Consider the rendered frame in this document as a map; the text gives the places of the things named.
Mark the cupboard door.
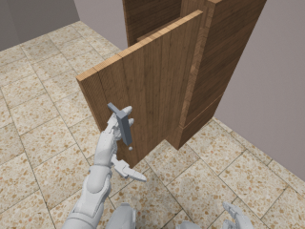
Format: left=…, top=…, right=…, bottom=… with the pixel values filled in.
left=75, top=10, right=203, bottom=177

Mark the left robot hand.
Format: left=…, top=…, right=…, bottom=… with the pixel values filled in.
left=93, top=106, right=147, bottom=182

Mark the robot left forearm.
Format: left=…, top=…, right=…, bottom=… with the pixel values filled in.
left=61, top=164, right=112, bottom=229

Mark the handle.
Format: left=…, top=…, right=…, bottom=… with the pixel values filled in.
left=108, top=102, right=132, bottom=146

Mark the right robot hand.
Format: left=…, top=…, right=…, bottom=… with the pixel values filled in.
left=220, top=201, right=254, bottom=229

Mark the left robot thigh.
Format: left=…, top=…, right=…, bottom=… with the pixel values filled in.
left=105, top=205, right=136, bottom=229

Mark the robot left shin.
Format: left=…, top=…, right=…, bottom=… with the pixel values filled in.
left=120, top=202, right=131, bottom=207

